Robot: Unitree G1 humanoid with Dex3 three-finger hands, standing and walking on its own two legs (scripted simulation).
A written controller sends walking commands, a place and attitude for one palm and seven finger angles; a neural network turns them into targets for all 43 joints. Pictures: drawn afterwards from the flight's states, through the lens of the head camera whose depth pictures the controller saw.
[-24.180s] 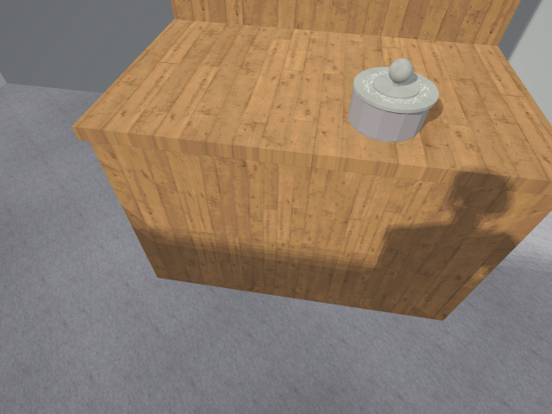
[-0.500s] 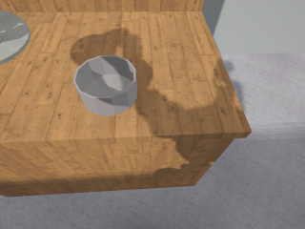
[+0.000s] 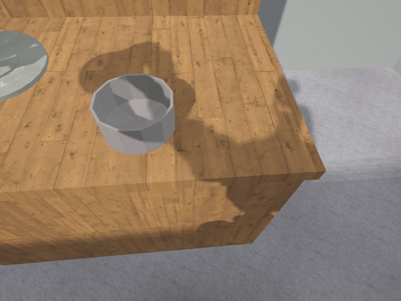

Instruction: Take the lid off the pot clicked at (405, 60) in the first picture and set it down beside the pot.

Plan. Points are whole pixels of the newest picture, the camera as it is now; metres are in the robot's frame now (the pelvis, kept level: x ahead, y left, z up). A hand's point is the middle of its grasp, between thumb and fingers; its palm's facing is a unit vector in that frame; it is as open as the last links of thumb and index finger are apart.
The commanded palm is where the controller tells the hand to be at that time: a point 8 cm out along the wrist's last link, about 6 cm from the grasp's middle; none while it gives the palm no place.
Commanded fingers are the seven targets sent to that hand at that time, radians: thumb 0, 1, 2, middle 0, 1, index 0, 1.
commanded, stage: lower the lid onto the table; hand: left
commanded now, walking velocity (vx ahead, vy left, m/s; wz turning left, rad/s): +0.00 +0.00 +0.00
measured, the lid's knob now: out of the picture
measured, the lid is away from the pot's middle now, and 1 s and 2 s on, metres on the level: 0.23 0.22 0.23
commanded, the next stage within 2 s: none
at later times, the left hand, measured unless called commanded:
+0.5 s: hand out of the picture +0.45 +0.35 +0.22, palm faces -0.33 -0.18 -0.93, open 8.1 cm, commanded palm +0.47 +0.34 +0.28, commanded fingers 0.00 0.68 0.95 -0.86 -1.12 -0.76 -1.04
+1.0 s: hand out of the picture +0.46 +0.34 +0.18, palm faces -0.39 -0.17 -0.91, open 8.1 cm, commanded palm +0.49 +0.34 +0.25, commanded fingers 0.00 0.68 0.95 -0.86 -1.12 -0.76 -1.04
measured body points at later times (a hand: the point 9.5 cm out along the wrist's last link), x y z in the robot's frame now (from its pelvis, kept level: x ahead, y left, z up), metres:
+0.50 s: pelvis +0.00 +0.00 +0.00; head +0.06 +0.01 +0.44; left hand +0.47 +0.35 +0.27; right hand +0.04 -0.28 -0.12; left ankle +0.03 +0.06 -0.74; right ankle -0.04 -0.13 -0.74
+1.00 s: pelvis +0.00 +0.01 -0.01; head +0.07 +0.02 +0.44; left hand +0.48 +0.35 +0.23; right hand +0.01 -0.28 -0.12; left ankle +0.03 +0.06 -0.74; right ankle -0.04 -0.13 -0.74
